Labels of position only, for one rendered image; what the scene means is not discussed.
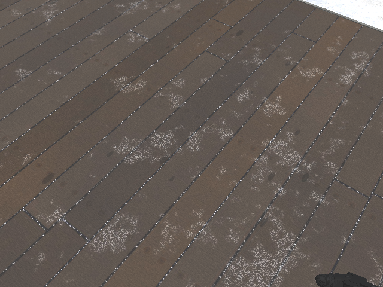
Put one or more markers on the right robot hand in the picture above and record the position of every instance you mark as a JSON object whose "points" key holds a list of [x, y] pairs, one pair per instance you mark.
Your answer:
{"points": [[342, 280]]}

